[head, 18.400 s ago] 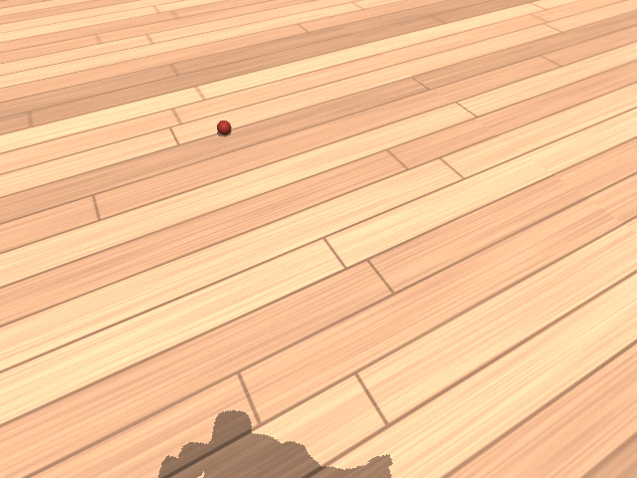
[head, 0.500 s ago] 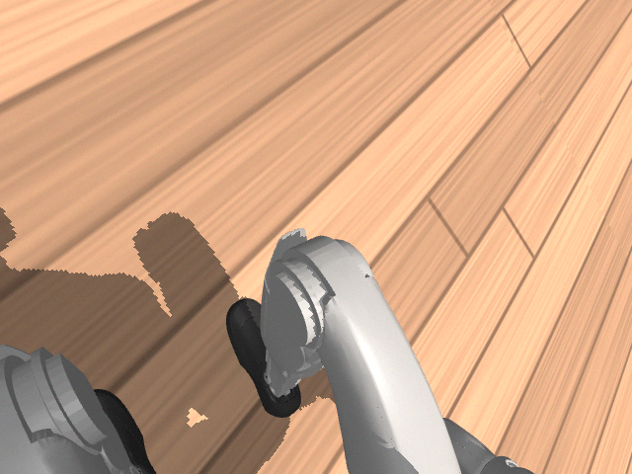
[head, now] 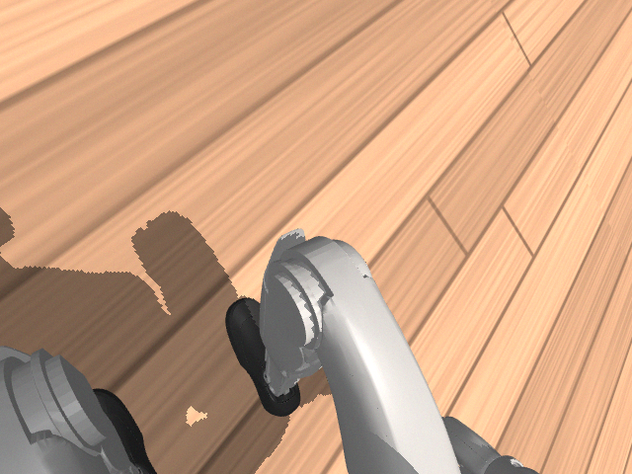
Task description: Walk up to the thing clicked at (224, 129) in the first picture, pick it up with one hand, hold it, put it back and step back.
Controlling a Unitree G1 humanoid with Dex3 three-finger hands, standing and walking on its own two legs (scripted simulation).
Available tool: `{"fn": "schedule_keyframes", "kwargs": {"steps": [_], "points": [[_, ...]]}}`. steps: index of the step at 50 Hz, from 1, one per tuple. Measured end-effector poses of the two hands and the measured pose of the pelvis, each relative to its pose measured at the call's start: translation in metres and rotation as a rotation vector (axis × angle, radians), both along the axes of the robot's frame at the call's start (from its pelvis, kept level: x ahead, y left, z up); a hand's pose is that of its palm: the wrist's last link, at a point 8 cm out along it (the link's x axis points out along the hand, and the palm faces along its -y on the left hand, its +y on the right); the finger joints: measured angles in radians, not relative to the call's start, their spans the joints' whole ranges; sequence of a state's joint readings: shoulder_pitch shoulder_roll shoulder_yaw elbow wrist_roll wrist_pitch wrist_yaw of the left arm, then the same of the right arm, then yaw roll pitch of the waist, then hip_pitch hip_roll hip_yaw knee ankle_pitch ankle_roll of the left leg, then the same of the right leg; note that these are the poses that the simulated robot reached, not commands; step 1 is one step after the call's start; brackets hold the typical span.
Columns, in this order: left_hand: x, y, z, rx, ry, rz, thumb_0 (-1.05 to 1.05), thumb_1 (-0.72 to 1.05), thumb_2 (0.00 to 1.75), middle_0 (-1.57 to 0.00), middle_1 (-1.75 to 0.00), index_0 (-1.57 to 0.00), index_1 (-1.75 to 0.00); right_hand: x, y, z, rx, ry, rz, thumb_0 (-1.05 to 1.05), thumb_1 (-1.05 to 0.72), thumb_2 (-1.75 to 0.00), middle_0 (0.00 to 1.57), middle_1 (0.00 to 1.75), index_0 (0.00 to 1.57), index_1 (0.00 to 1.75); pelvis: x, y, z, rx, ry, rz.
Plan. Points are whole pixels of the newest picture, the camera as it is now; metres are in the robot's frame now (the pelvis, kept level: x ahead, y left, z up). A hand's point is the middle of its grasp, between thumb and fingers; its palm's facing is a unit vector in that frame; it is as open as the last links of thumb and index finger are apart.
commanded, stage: close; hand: left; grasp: from above
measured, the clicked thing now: out of the picture +0.49 +0.31 -0.27
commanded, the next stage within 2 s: settle in 0.52 s
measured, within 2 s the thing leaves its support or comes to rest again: leaves its support in 0.94 s
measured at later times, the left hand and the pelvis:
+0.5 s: hand out of the picture +0.47 +0.31 -0.24, palm faces -0.43 -0.15 -0.89, open 9.7 cm; pelvis +0.00 +0.00 +0.00, yaw +0 degrees
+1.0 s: hand out of the picture +0.48 +0.33 -0.23, palm faces -0.39 -0.15 -0.91, open 9.6 cm; pelvis +0.01 +0.00 +0.00, yaw +1 degrees
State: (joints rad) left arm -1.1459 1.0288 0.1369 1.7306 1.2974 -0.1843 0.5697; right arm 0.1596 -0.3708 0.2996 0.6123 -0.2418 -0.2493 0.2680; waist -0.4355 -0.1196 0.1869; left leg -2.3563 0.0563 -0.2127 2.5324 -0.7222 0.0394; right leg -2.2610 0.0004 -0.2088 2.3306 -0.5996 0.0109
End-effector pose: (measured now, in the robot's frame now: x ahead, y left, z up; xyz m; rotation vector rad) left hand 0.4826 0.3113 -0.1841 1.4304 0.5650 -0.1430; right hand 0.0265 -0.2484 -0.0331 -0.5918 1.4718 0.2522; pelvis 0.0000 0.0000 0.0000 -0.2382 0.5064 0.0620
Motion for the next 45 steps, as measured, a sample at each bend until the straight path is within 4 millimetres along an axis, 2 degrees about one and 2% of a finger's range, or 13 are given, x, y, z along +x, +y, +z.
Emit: {"fn": "schedule_keyframes", "kwargs": {"steps": [13,45], "points": [[-0.0047,0.0018,-0.0014,-0.005,0.008,-0.006,-0.01,0.07,0.55,-0.57,-0.72,-0.6,-0.7,0.0019,0.0024,-0.0021,0.0,-0.005,0.008,0.0,-0.9,-0.9,0.2,0.3,0.2,0.3,-0.001,0.0002,-0.0008,-0.002,-0.007,0.002],[-0.0021,0.0084,0.0023,0.002,-0.005,0.015,-0.02,0.04,0.48,-0.68,-0.63,-0.71,-0.6,-0.0007,0.0011,0.0045,-0.016,0.015,-0.016,0.0,-0.91,-0.9,0.2,0.3,0.2,0.3,0.0021,0.0006,0.0033,-0.004,0.019,0.005]]}}
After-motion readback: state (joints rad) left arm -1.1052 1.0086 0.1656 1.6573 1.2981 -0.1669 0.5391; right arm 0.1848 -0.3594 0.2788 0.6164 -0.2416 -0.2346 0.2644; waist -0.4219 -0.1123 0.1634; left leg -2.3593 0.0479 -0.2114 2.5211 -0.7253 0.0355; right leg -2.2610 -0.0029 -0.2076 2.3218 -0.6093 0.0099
